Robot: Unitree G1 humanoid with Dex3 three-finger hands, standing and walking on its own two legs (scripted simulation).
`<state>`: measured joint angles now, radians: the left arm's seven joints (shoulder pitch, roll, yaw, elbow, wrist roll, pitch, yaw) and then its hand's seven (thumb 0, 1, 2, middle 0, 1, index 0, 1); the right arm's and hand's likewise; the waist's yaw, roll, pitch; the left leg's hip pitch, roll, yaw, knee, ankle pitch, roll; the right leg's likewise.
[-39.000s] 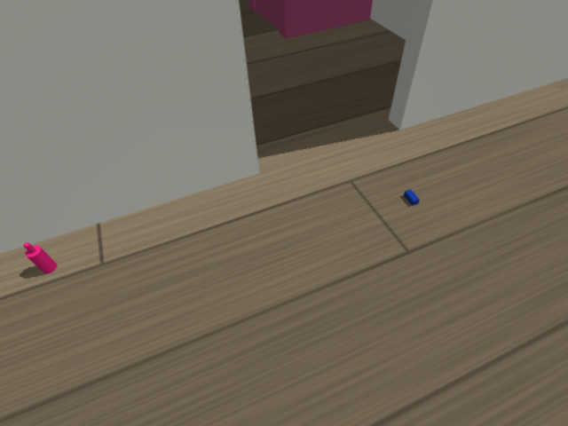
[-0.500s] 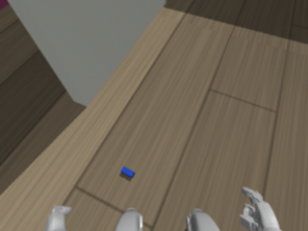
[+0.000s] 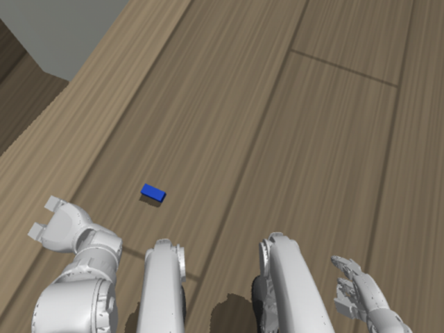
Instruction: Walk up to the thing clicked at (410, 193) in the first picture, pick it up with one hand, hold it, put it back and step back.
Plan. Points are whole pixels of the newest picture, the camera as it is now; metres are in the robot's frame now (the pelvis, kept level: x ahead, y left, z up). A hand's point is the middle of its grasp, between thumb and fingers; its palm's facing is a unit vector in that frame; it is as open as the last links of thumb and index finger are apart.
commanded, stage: rise first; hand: left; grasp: from above
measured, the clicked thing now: (153, 193) +0.49 +0.21 -0.50
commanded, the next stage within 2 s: none
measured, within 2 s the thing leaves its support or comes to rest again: neither
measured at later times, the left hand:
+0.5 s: hand (115, 212) +0.38 +0.27 -0.29, palm faces -0.19 -0.41 -0.89, open 13.8 cm
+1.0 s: hand (128, 204) +0.42 +0.25 -0.36, palm faces -0.13 -0.42 -0.90, open 13.7 cm
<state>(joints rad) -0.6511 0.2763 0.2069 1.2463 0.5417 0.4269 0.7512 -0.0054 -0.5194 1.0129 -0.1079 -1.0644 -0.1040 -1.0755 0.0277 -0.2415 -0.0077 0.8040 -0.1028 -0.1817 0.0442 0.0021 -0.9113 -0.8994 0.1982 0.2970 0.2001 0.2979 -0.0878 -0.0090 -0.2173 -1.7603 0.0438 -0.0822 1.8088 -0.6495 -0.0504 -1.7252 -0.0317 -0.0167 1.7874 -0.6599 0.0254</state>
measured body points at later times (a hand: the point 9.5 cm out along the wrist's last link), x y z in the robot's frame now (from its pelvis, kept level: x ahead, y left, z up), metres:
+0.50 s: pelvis -0.03 +0.01 -0.13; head +0.18 +0.03 +0.26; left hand +0.39 +0.28 -0.24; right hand +0.02 -0.25 -0.27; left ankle +0.06 +0.14 -0.48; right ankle +0.06 -0.13 -0.48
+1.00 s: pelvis -0.03 +0.00 -0.18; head +0.23 +0.01 +0.19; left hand +0.43 +0.27 -0.30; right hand -0.03 -0.28 -0.29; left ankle +0.06 +0.14 -0.48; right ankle +0.06 -0.13 -0.48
